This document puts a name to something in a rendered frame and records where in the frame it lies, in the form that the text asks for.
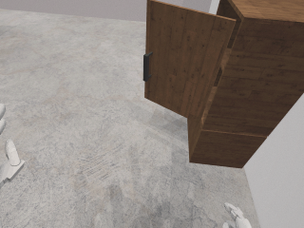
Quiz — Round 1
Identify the handle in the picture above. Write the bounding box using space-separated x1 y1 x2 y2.
142 51 153 82

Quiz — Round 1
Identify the cupboard door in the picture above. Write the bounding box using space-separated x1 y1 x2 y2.
144 0 237 124

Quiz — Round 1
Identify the robot left hand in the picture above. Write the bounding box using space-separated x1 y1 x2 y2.
0 104 25 189

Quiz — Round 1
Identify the robot right hand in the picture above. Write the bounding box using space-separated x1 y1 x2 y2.
222 202 252 228

